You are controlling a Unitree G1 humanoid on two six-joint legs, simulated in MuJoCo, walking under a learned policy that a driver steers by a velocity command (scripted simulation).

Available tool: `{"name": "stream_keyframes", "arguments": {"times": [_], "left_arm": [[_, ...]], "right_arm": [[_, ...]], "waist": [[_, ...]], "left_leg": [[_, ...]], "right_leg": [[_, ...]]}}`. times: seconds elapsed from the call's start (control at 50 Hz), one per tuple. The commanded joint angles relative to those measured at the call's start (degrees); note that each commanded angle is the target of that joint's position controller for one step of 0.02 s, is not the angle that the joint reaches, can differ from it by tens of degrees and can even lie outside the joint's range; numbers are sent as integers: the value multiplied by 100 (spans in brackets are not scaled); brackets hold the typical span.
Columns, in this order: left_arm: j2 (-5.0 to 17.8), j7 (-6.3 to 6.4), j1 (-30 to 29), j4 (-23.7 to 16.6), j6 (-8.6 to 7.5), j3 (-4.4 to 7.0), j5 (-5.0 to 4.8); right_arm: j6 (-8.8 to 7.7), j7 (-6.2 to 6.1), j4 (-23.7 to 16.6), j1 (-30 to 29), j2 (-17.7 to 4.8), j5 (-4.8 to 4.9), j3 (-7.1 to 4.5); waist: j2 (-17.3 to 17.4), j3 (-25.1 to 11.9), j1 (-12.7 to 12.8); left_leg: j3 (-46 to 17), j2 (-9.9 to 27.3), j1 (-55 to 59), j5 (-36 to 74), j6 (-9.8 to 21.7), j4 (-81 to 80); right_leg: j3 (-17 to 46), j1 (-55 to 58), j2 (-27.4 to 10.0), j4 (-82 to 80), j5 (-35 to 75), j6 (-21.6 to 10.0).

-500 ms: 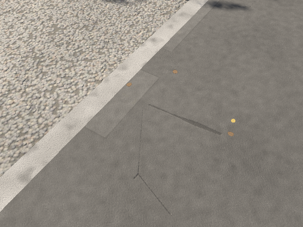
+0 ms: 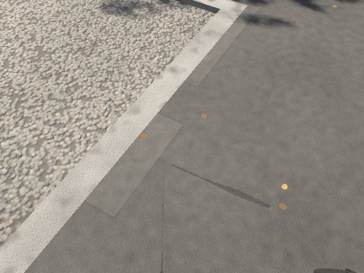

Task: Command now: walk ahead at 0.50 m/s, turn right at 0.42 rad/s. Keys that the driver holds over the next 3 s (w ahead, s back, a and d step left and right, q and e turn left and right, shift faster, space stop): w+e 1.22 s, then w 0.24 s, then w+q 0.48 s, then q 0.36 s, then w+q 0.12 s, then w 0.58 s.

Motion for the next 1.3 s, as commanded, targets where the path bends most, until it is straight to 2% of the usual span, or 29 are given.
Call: {"name": "stream_keyframes", "arguments": {"times": [0.02, 0.06, 0.12, 0.22, 0.32, 0.36, 0.38, 0.4, 0.42, 0.44, 0.46, 0.48, 0.52, 0.54, 0.62, 0.72, 0.82, 0.88, 0.9, 0.92, 0.94, 0.96, 0.98, 1.0, 1.02, 1.06, 1.12, 1.22, 1.3], "left_arm": [[524, 10, -294, -590, -11, 190, 20], [294, -11, -248, -633, 125, 168, -1], [244, -14, -531, -817, 212, 176, 55], [121, -195, -1389, -1102, 152, 102, 69], [236, -334, -2059, -1510, 177, 114, 69], [389, -355, -1881, -1576, 201, 194, 87], [538, -343, -1431, -1498, 217, 289, 87], [807, -300, -520, -1254, 224, 461, 66], [1340, -181, 449, -1025, 276, 683, 50], [1990, -153, 174, -1111, 221, 732, 19], [1528, -200, 360, -1294, 119, 590, 58], [1189, -225, 188, -1220, 36, 490, 103], [823, -199, -543, -1334, 11, 373, 99], [678, -175, -784, -1449, 10, 314, 168], [840, -55, -698, -1432, -35, 355, 132], [918, 64, -285, -1250, 23, 389, 68], [885, 93, 9, -1084, 96, 397, 27], [792, 109, -179, -1131, 160, 378, 48], [545, 90, -243, -1203, 149, 287, 81], [214, 92, -136, -1330, 135, 159, 209], [101, 88, 685, -1492, 77, 113, -31], [738, 109, 516, -1272, 90, 223, -82], [974, 95, -121, -1342, 125, 296, -22], [888, 95, -384, -1382, 152, 296, 36], [808, 70, -562, -1451, 155, 309, 84], [579, 5, -484, -1480, 202, 287, 11], [378, -10, -727, -1626, 255, 231, 40], [274, -136, -1315, -1741, 189, 162, 47], [96, -261, -2036, -1968, 120, 65, 49]], "right_arm": [[-28, -15, 43, 660, -560, -34, -187], [-92, -12, 125, 492, -590, -31, -226], [-137, -61, 290, 531, -776, -53, -303], [-51, -144, 472, 729, -1038, -16, -368], [123, -152, 674, 1056, -1304, 133, -461], [200, -171, 679, 988, -1465, 184, -505], [248, -185, 666, 927, -1532, 210, -522], [290, -200, 645, 866, -1468, 224, -490], [261, -218, 548, 977, -1216, 82, -384], [98, -154, 190, 1431, -362, -132, -116], [-122, -76, 147, 875, -858, 102, -173], [-216, -37, -4, 395, -1092, 300, -238], [-257, -115, 92, 370, -1031, 61, -232], [-192, -115, 123, 479, -1079, 12, -272], [19, -120, 25, 321, -812, -76, -226], [-9, -40, -240, -712, -592, -12, -105], [-123, 69, -415, -1042, -844, 67, -177], [-204, 48, -252, -315, -1027, 67, -304], [-234, 10, -153, 320, -1216, -15, -390], [-213, -42, -73, 1243, -1562, -59, -469], [-136, 19, 141, 1511, -1863, -82, -539], [-112, 32, -9, 1252, -1229, 42, -406], [-67, -3, -54, 1026, -918, 56, -319], [-32, -9, -76, 772, -849, -3, -269], [-11, -20, -24, 627, -745, -25, -238], [-48, -44, 55, 577, -696, -43, -221], [-100, -56, 217, 666, -896, -6, -288], [-15, -94, 379, 718, -1110, 4, -325], [79, -72, 635, 1199, -1267, 109, -332]], "waist": [[846, -341, -351], [827, -159, -186], [583, 14, -145], [447, 215, -434], [472, 425, -610], [636, 205, -405], [690, -100, -117], [564, -563, 380], [-67, -1105, 739], [-1560, -1493, -26], [-811, -2171, 440], [-506, -1376, 462], [31, -651, -20], [-49, -558, -222], [1, -352, -331], [-264, -86, 62], [-396, -30, 143], [-611, -245, -277], [-461, -774, -589], [377, -1635, -858], [2449, -1994, -391], [1496, -1386, -551], [946, -741, -686], [561, -415, -572], [558, -151, -483], [825, -85, -334], [685, 14, -326], [554, 114, -501], [469, 356, -754]], "left_leg": [[-1709, 1609, 1839, 185, 979, -1653], [-1195, 1559, 1361, 554, 1016, -1980], [-589, 1590, 1324, 1099, 1058, -2153], [320, 1450, 1566, 1247, 853, -2154], [605, 1735, 2438, 1531, 667, -1794], [793, 1742, 2649, 3146, 537, -1127], [928, 1658, 2630, 4099, 448, -392], [1126, 1416, 2264, 4403, 274, 815], [1160, 1162, 844, 2818, -26, 2623], [541, -47, -1706, -2313, -381, 4559], [-741, -77, -2286, -2457, -271, 5142], [-730, 172, -2754, -1891, -134, 5064], [-726, 606, -2106, -1074, -70, 4085], [-769, 714, -1679, -873, -87, 3815], [-601, 573, -1390, -259, -391, 2803], [-567, 176, -1029, 1352, -491, 729], [-742, -1, -688, 1129, -323, -58], [-589, -75, 329, 642, -44, -433], [-856, 317, 1471, 627, 205, -375], [-1982, 1378, 3022, 377, 532, -308], [-4775, 2435, 4308, -1112, 1412, -988], [-4689, 2333, 3887, -2161, 1246, -1219], [-3637, 2080, 3191, -1884, 988, -1246], [-2939, 1829, 2514, -1112, 875, -1346], [-2450, 1625, 2062, -554, 856, -1468], [-1734, 1404, 1634, -8, 818, -1731], [-1139, 1480, 1604, 712, 978, -1962], [-98, 1340, 1864, 1459, 835, -1999], [182, 1448, 2117, 1520, 800, -1998]], "right_leg": [[254, -1908, -679, 448, 646, 41], [200, -1692, -749, 310, 862, 97], [267, -1977, -787, -167, 1468, 188], [-116, -1803, -680, -1756, 2712, 97], [-484, -1885, -537, -2518, 2064, -187], [-804, -1355, -225, -2619, 1461, -403], [-1004, -694, 44, -2711, 1287, -542], [-1120, 572, 377, -3082, 1606, -737], [-53, 2365, -149, -3212, 1774, -1071], [3293, 3966, -1550, -3937, 840, -2103], [4431, 4233, -1895, -4729, 235, -2269], [3610, 3786, -1758, -4763, 674, -1971], [2304, 2183, -1265, -4710, 1827, -1590], [1982, 1653, -1109, -4829, 2303, -1534], [1393, 887, -849, -5093, 3132, -1578], [1108, 678, -498, -5020, 2355, -1191], [1794, 1196, -747, -4488, 1943, -1057], [2021, 1288, -617, -3804, 2356, -845], [1756, 970, -313, -2887, 2448, -652], [1139, 98, 164, -1177, 1089, -395], [684, -1944, 644, 431, -1059, -110], [849, -2504, 172, 1069, -686, -21], [664, -2577, -11, 1131, -131, 10], [524, -2334, -203, 996, 263, 40], [513, -2226, -350, 725, 510, 50], [382, -1874, -533, 459, 729, 51], [289, -2143, -621, 45, 1050, 139], [3, -2076, -594, -1396, 2365, 155], [-332, -1714, -387, -2466, 2456, -15]]}}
